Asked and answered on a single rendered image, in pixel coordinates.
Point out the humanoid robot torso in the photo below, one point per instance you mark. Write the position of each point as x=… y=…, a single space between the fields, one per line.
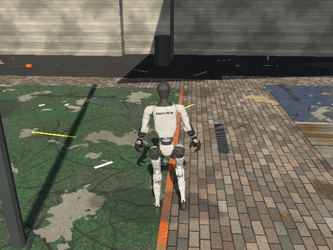
x=165 y=125

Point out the robot left foot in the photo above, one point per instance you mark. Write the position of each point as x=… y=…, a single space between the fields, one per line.
x=158 y=209

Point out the robot right upper arm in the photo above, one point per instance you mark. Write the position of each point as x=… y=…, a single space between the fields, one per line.
x=184 y=116

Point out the robot left hand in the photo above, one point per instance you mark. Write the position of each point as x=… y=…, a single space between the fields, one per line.
x=139 y=145

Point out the right robot forearm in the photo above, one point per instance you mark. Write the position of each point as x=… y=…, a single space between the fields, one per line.
x=193 y=135

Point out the left robot forearm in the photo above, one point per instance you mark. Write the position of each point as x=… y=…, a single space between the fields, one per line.
x=140 y=136

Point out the robot left upper arm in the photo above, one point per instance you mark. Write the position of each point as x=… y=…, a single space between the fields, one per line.
x=146 y=117

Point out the robot right hand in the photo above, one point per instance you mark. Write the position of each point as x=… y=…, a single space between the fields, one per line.
x=198 y=145

